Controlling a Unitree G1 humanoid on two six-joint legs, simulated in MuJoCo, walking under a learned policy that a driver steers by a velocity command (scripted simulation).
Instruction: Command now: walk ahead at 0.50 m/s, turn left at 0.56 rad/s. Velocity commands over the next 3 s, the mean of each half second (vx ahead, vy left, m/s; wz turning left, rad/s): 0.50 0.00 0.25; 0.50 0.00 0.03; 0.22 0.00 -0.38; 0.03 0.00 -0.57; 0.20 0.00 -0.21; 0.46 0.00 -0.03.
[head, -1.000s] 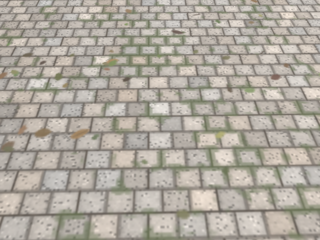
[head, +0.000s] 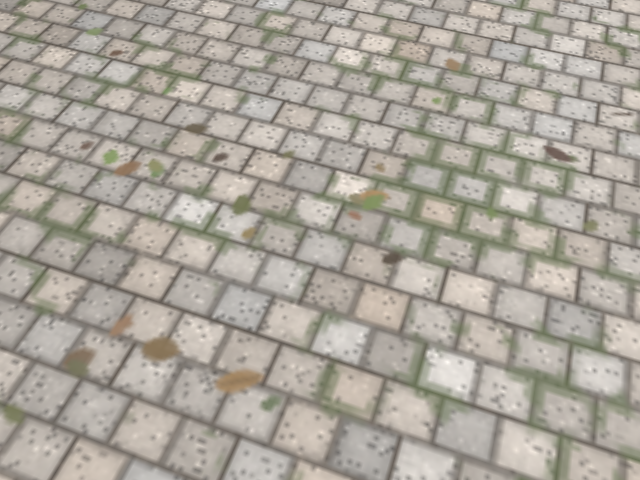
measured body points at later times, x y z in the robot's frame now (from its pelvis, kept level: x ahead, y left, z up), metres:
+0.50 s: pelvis +0.29 -0.05 +0.00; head +0.32 -0.05 +0.45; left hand +0.42 +0.22 -0.10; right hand +0.37 -0.32 -0.13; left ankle +0.14 +0.06 -0.64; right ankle +0.37 -0.13 -0.73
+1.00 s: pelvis +0.55 +0.03 +0.00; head +0.58 +0.05 +0.44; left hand +0.52 +0.31 -0.14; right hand +0.78 -0.19 -0.09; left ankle +0.62 +0.13 -0.73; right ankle +0.40 -0.13 -0.66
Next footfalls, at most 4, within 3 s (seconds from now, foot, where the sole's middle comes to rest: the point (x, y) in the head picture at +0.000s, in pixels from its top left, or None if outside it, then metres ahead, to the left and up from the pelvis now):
0.38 right None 0.41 -0.13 -0.77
0.92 left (265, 383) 0.66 0.14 -0.77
1.44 right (358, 312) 0.84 -0.07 -0.77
1.88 left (262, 306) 0.86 0.16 -0.77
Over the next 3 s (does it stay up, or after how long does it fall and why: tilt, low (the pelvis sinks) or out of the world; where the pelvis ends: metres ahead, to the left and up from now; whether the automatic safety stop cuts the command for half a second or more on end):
stays up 1.05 -0.04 0.02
